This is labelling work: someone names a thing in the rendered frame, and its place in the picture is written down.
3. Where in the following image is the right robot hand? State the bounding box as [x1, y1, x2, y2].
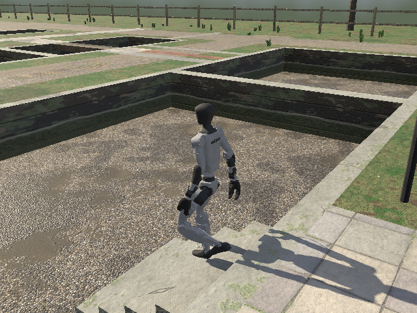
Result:
[228, 180, 240, 200]

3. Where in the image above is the right robot upper arm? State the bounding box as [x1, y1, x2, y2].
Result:
[214, 127, 233, 159]

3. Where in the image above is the left robot upper arm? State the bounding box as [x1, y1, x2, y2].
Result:
[191, 134, 205, 174]

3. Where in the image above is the robot left forearm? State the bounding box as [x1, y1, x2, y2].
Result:
[184, 166, 202, 200]

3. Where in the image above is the left robot hand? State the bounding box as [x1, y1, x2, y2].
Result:
[177, 197, 191, 216]

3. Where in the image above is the robot shin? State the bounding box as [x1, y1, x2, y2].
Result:
[178, 224, 223, 247]
[195, 217, 210, 253]

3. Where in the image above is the robot right forearm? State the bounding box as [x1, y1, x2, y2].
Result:
[226, 154, 237, 181]

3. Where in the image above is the robot left shin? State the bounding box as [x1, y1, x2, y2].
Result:
[178, 224, 223, 247]

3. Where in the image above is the robot right shin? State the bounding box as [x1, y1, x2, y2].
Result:
[195, 217, 210, 253]

